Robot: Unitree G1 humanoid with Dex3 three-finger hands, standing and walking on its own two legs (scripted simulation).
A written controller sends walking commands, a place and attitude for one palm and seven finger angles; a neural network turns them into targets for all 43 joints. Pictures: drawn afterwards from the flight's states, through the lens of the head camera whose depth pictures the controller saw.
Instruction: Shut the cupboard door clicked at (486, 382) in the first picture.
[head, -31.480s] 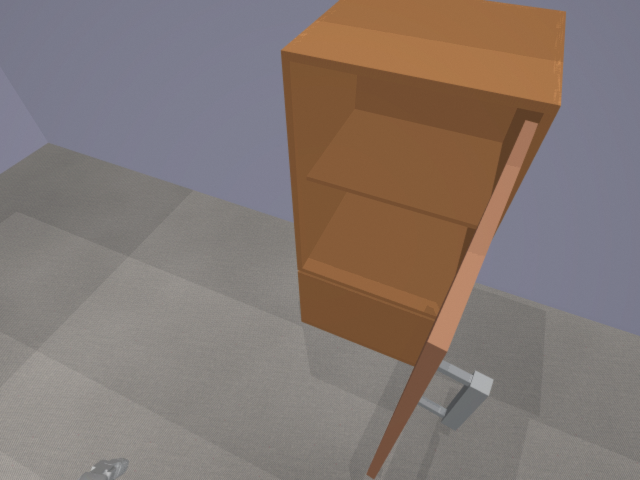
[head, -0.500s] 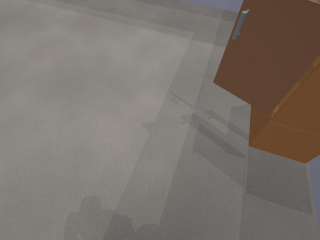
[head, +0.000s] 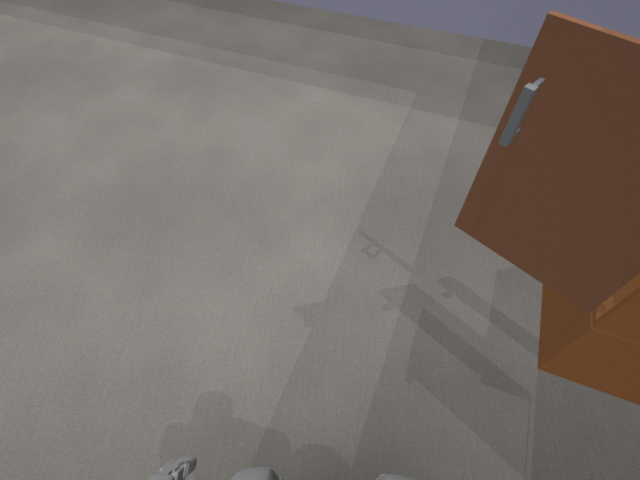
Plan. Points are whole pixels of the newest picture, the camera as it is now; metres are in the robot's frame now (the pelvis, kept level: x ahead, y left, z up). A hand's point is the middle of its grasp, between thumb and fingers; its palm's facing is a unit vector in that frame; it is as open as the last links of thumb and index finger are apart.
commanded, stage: turn to face it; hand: left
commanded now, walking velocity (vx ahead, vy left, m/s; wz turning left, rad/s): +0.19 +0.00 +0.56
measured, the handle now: (522, 112) +0.77 -0.40 +0.00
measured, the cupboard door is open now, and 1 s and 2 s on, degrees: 66 66 66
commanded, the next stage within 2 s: take the last steps up to it in 1.50 s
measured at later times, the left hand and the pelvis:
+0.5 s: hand (184, 423) +0.22 +0.21 -0.16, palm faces -0.07 -0.97 -0.21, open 7.4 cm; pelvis +0.15 +0.03 +0.00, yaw -10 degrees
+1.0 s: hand (219, 301) +0.42 +0.19 -0.15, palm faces -0.43 -0.88 -0.22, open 7.4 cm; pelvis +0.21 +0.05 +0.01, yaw -27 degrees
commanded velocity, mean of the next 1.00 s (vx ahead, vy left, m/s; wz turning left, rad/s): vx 0.00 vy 0.00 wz -0.58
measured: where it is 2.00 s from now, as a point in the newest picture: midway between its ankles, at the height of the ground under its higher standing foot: (317, 467)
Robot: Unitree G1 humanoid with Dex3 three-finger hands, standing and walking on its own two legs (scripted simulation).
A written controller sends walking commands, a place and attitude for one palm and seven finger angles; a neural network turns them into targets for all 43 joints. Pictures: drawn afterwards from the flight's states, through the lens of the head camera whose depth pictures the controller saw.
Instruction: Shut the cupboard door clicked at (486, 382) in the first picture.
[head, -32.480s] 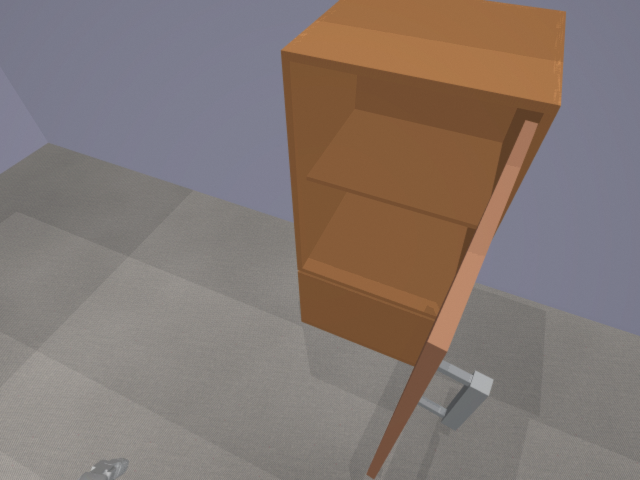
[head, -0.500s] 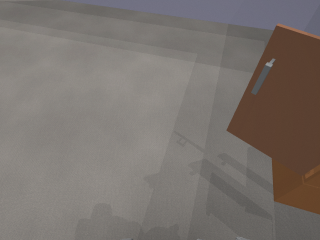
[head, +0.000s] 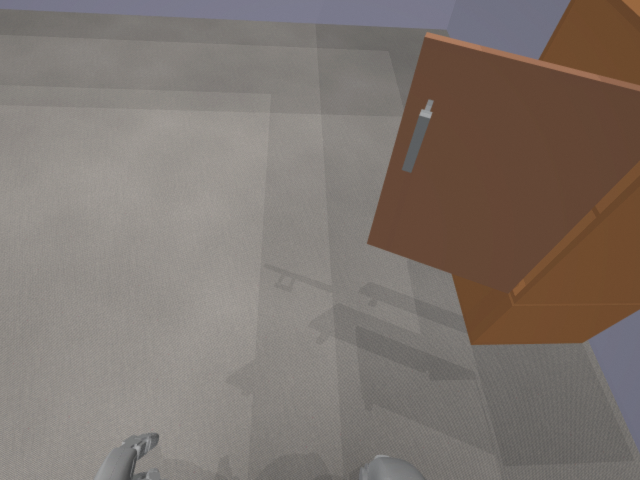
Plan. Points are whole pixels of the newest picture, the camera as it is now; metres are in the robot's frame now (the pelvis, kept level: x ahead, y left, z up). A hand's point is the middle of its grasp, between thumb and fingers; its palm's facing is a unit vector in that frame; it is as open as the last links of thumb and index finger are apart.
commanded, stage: turn to face it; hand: left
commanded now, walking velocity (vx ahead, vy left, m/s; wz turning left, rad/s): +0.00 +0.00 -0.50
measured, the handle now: (418, 136) +0.70 -0.15 -0.01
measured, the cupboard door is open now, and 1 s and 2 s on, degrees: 66 66 66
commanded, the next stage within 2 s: take the last steps up to it in 0.50 s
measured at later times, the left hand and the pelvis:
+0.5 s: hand out of the picture +0.13 +0.18 -0.18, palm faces -0.18 -0.96 -0.21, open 7.4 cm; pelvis +0.02 +0.00 -0.01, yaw -12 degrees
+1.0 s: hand (225, 474) +0.14 +0.13 -0.17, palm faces -0.30 -0.93 -0.21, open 7.4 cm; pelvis +0.06 -0.04 +0.00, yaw -19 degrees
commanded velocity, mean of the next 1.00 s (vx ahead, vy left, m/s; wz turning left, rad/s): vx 0.12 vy -0.05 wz -0.24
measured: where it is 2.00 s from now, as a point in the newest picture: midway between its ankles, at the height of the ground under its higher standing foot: (365, 461)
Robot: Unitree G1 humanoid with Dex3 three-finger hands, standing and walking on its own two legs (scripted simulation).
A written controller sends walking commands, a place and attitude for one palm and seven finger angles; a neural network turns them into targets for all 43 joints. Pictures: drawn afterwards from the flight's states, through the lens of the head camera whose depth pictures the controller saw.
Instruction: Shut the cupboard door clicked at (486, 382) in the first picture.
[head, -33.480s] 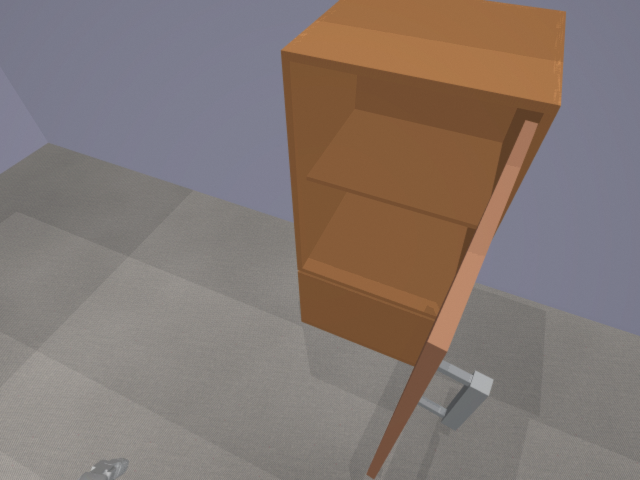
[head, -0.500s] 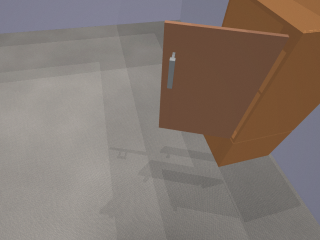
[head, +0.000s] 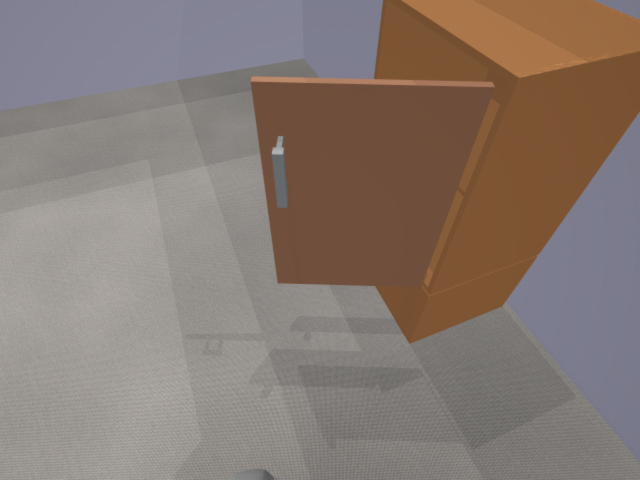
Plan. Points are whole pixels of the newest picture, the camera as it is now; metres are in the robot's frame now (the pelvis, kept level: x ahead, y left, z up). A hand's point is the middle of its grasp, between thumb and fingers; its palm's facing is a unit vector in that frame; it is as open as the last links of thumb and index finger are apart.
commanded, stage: take the last steps up to it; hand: left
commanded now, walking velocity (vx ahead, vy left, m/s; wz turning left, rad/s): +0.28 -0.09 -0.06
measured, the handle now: (281, 172) +0.65 +0.11 -0.01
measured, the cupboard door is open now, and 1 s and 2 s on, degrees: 66 66 66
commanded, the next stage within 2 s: come to a stop and stand still in 0.38 s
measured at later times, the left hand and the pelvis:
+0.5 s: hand (234, 400) +0.27 +0.16 -0.17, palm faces -0.05 -0.98 -0.21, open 7.4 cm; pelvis +0.16 -0.03 -0.01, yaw -2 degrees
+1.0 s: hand (244, 390) +0.28 +0.14 -0.17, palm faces +0.03 -0.96 -0.29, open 7.4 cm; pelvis +0.22 -0.07 -0.01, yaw -1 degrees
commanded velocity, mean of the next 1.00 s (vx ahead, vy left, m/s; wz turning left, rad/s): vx -0.02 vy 0.01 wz -0.01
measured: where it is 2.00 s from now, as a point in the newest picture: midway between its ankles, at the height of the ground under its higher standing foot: outside the picture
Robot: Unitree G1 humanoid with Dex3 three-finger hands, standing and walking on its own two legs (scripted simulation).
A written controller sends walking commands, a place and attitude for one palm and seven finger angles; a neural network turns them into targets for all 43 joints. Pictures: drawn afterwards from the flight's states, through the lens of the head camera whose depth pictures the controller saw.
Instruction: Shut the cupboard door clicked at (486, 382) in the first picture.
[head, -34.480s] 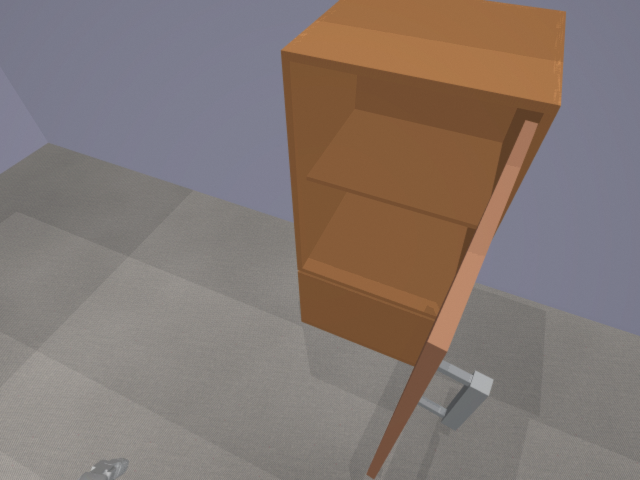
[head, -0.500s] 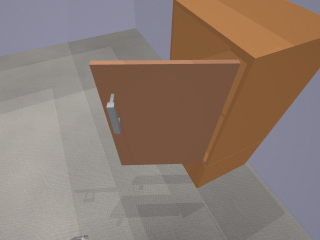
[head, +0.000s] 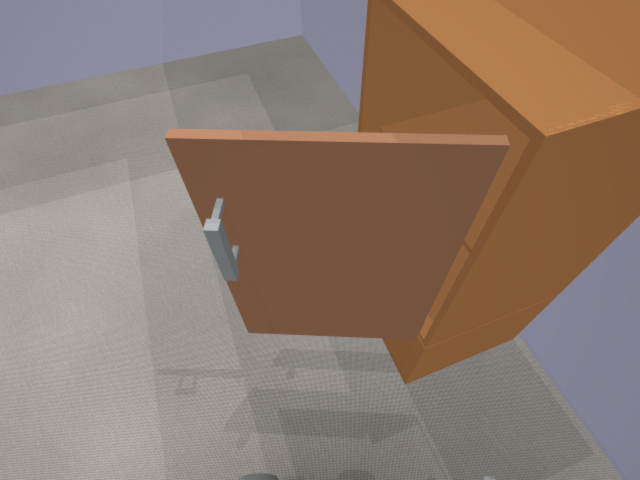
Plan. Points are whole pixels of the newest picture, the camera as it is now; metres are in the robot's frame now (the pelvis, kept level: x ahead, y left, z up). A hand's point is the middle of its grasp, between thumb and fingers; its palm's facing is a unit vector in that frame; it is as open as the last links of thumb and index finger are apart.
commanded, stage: come to a stop and stand still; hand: left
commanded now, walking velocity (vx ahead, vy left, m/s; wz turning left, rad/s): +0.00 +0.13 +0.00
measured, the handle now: (225, 241) +0.42 +0.19 +0.00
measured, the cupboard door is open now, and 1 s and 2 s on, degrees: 66 66 66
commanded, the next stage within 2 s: look again from close up in 0.76 s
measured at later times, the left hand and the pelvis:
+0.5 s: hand out of the picture +0.01 +0.26 -0.16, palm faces +0.01 -0.97 -0.25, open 7.4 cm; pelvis -0.03 +0.06 +0.00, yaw -1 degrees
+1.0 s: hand out of the picture -0.02 +0.24 -0.16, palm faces -0.04 -0.98 -0.20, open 7.4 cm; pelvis -0.03 +0.07 +0.01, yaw -2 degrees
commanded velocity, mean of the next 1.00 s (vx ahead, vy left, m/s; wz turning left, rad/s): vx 0.00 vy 0.01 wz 0.00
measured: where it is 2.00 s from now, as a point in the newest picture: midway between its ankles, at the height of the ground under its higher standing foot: outside the picture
